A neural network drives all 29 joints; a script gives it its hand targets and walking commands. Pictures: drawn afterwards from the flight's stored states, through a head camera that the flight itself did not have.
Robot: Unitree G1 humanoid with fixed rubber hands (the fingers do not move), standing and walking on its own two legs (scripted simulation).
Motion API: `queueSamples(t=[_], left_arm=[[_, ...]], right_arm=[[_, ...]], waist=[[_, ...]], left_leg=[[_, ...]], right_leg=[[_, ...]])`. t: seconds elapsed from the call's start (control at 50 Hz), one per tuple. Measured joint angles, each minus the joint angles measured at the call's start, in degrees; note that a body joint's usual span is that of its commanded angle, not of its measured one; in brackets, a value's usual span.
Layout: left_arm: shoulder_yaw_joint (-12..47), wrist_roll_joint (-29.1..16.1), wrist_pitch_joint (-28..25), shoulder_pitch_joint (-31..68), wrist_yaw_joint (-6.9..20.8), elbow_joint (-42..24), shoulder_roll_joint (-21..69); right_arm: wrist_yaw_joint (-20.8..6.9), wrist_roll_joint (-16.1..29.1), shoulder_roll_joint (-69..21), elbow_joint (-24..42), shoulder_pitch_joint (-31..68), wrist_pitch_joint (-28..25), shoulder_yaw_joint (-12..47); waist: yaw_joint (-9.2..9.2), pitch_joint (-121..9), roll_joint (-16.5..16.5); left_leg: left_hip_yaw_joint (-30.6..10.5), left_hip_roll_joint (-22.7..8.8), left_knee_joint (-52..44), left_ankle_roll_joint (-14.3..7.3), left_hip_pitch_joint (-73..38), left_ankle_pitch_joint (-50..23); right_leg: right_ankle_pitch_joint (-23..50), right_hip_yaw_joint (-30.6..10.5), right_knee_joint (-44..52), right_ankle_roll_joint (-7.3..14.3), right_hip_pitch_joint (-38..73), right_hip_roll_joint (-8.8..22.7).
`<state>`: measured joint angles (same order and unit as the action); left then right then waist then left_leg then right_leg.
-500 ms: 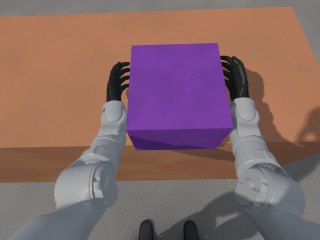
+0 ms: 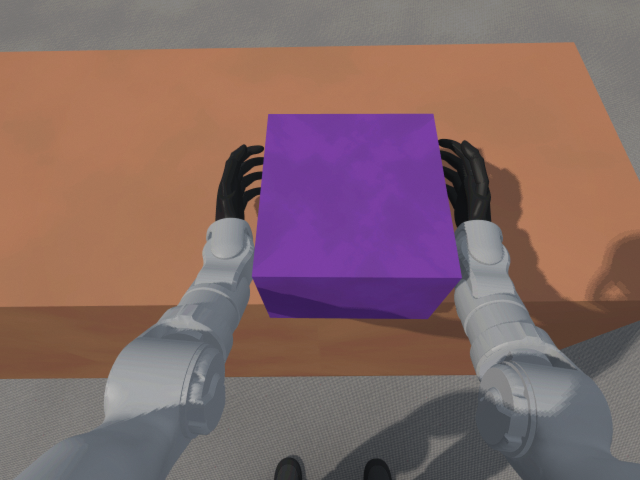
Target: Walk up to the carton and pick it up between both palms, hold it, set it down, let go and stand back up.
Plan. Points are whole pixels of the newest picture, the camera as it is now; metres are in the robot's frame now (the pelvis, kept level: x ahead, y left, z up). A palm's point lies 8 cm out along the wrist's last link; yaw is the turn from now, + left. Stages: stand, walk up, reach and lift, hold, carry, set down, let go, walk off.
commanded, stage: reach and lift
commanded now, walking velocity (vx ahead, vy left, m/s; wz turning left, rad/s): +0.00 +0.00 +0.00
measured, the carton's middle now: (349, 218) +0.45 -0.03 +0.01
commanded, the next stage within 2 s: none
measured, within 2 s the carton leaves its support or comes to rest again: leaves its support in 0.14 s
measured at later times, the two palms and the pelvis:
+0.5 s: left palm (179, 224) +0.40 +0.16 +0.08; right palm (464, 190) +0.42 -0.14 +0.11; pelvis +0.00 +0.00 -0.02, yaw +1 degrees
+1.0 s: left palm (165, 203) +0.38 +0.14 +0.16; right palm (529, 128) +0.41 -0.15 +0.21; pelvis -0.02 +0.00 +0.02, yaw -1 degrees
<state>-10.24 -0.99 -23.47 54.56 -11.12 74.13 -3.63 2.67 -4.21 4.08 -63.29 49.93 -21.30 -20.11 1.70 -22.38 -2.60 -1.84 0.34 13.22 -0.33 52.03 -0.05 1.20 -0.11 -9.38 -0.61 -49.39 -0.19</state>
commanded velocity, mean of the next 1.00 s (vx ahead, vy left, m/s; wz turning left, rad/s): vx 0.00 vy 0.00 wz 0.00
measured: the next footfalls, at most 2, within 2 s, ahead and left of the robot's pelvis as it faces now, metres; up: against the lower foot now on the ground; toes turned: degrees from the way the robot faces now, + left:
none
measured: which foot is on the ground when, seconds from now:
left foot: down 0.00-1.00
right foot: down 0.00-1.00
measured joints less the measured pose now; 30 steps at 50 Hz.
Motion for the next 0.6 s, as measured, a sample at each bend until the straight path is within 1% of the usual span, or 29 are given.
queueSamples(t=[0.16,0.26,0.32,0.34,0.42,0.44,0.52,0.6], left_arm=[[8.5,-4.85,3.23,-3.41,-1.69,0.26,-0.76],[13.24,-7.56,5.75,-5.64,-2.64,0.19,-1.56],[15.78,-9.15,7.17,-6.87,-3.07,-0.96,-2.26],[16.57,-9.6,7.93,-7.28,-3.19,-1.65,-2.52],[19.14,-10.81,12.11,-9.03,-3.91,-5.52,-3.49],[19.43,-10.86,13.36,-9.31,-4.09,-6.38,-3.68],[18.94,-9.95,18.96,-9.53,-4.1,-9.15,-4.02],[16.12,-7.63,24.18,-7.6,-3.42,-10.35,-3.6]], right_arm=[[2.44,6.77,0.59,0.15,-3.84,2.74,7.64],[4.01,10.14,0.94,0.14,-4.86,5.39,12.58],[4.52,11.36,0.95,0.65,-5.01,6.9,14.29],[4.6,11.71,0.92,0.8,-4.98,7.51,14.61],[4.69,12.66,0.87,1.92,-4.8,10.61,15.25],[4.68,12.53,0.85,2.08,-4.54,11.61,15.15],[4.37,11.92,1.06,1.55,-2.47,16.1,14.37],[3.18,11.61,2.26,-0.94,2.11,20.13,13.64]], waist=[[-0.08,-1.89,-0.05],[-0.89,-2.86,0.38],[-1.48,-3.04,0.85],[-1.63,-3.11,0.98],[-1.92,-4.0,1.33],[-1.84,-4.17,1.35],[-1.48,-3.91,1.74],[-1.13,-2.34,2.51]], left_leg=[[-0.22,0.05,10.09,-0.17,1.12,6.1],[0.08,0.36,16.96,-0.36,1.13,10.09],[0.22,0.64,20.85,-0.42,0.67,12.23],[0.19,0.75,22.02,-0.42,0.43,12.87],[-0.16,1.11,25.62,-0.42,-0.93,14.84],[-0.32,1.2,26.28,-0.42,-1.51,15.23],[-0.76,1.23,27.13,-0.32,-5.38,16.04],[-0.73,0.99,26.14,-0.19,-9.68,15.78]], right_leg=[[-6.39,0.31,-10.6,-0.11,-1.33,-0.11],[-10.86,-0.16,-18.66,-0.33,-2.07,0.05],[-13.33,-0.39,-23.22,-0.38,-1.96,0.21],[-13.86,-0.4,-24.45,-1.08,-1.74,0.31],[-16.3,-0.16,-28.34,-0.45,-0.36,0.48],[-16.39,-0.16,-28.9,-0.99,0.3,0.5],[-17.46,0.03,-29.5,-0.36,4.38,0.34],[-16.98,-0.22,-28.33,-0.24,8.64,0.0]])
